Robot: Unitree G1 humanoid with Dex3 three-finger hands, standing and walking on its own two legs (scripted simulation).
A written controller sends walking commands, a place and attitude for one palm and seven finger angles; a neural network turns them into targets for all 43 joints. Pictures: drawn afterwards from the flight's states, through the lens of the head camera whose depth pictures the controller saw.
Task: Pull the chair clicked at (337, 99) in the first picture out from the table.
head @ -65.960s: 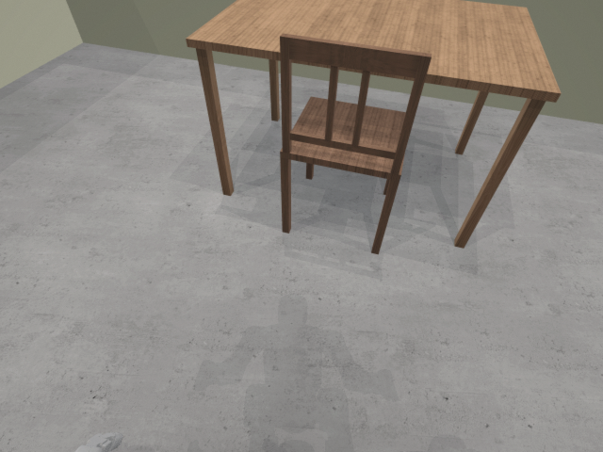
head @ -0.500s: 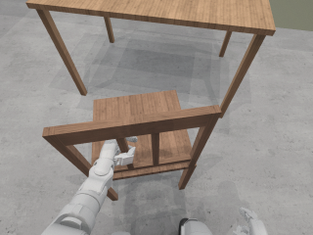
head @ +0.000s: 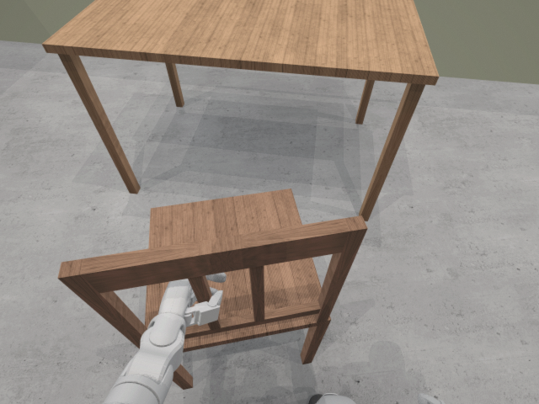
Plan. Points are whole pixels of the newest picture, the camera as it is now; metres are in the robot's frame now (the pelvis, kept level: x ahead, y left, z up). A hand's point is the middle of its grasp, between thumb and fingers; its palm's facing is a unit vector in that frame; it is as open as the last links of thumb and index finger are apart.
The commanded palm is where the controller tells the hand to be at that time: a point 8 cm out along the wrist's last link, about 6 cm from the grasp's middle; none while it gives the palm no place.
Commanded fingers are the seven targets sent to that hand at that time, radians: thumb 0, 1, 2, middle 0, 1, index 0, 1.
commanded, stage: stop walking, hand still on the chair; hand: left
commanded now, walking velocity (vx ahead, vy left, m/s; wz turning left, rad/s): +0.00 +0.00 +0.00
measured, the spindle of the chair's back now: (206, 301) +0.30 +0.12 -0.11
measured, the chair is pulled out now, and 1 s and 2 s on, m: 0.57 0.57 0.57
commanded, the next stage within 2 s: open the thumb and straighten the fingers in 0.56 s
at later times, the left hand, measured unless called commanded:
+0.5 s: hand (213, 305) +0.28 +0.10 -0.07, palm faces -0.07 -0.99 -0.15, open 5.6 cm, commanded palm +0.27 +0.16 -0.05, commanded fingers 0.00 0.90 0.90 -0.50 -1.45 -0.50 -1.45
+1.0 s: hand (202, 298) +0.29 +0.12 -0.06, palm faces -0.07 -0.99 -0.14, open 10.7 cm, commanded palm +0.28 +0.17 -0.05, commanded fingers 0.00 -0.55 0.20 -0.30 -0.87 -0.30 -0.87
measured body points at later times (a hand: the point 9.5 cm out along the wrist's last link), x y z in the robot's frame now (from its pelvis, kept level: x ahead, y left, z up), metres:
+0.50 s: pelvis +0.05 +0.00 +0.00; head +0.08 -0.01 +0.45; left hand +0.28 +0.16 -0.05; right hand +0.21 -0.23 -0.10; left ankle -0.01 +0.15 -0.73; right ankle +0.10 -0.15 -0.73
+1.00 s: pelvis +0.04 -0.01 -0.02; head +0.08 -0.02 +0.43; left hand +0.29 +0.18 -0.05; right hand +0.18 -0.26 -0.12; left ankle -0.01 +0.15 -0.73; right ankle +0.10 -0.15 -0.73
